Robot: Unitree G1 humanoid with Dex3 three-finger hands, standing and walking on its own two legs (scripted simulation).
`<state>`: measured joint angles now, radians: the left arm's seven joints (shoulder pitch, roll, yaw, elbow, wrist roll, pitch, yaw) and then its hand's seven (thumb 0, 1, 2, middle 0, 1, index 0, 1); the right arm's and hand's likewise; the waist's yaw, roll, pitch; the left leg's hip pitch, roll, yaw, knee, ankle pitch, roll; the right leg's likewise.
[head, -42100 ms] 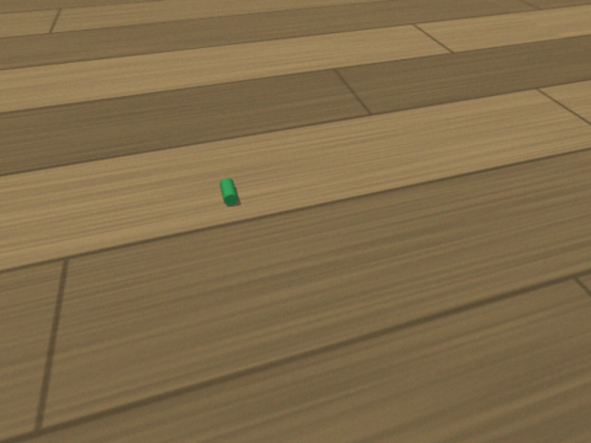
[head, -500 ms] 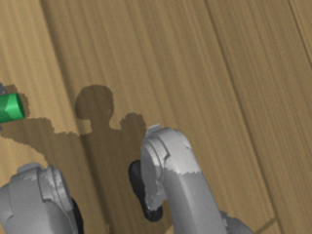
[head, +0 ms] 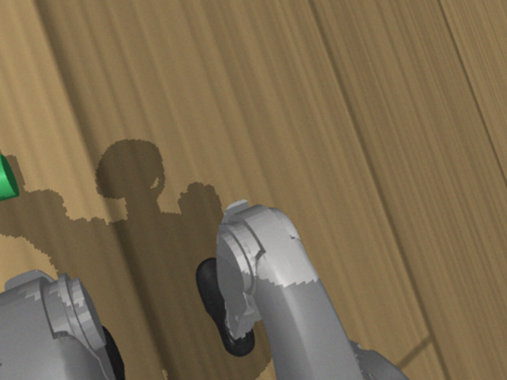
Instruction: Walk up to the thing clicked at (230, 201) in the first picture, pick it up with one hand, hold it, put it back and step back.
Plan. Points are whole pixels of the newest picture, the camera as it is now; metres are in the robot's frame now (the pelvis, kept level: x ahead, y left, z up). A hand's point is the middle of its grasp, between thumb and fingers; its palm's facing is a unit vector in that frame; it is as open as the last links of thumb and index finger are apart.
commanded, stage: rest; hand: left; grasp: from above
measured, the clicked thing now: out of the picture +0.46 +0.27 -0.27
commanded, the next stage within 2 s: open in 0.02 s
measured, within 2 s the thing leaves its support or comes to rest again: rests again in 0.52 s
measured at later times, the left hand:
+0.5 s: hand out of the picture +0.45 +0.28 -0.24, palm faces -0.45 -0.11 -0.89, open 10.8 cm
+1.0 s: hand out of the picture +0.45 +0.28 -0.24, palm faces -0.46 -0.10 -0.88, open 13.2 cm
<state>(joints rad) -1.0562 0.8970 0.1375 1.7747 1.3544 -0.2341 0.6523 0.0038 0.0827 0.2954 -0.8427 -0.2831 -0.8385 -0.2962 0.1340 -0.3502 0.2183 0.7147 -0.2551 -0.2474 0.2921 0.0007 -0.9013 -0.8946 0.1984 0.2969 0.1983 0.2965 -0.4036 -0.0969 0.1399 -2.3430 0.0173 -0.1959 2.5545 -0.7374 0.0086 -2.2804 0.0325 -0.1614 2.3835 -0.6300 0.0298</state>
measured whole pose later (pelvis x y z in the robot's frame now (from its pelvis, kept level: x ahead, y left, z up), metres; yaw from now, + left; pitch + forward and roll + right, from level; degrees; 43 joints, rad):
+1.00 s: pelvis +0.00 +0.00 +0.00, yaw -1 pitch +28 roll -13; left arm -1.05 0.94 0.10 1.76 1.33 -0.25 0.65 0.00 -0.35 0.90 -0.21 -0.86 -0.20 -0.87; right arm 0.12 -0.35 0.26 0.68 -0.26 -0.26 0.30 0.00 -0.89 -0.89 0.20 0.30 0.20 0.30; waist -0.40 -0.11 0.16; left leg -2.33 0.02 -0.22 2.55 -0.73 0.01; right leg -2.26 0.04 -0.18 2.36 -0.62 0.03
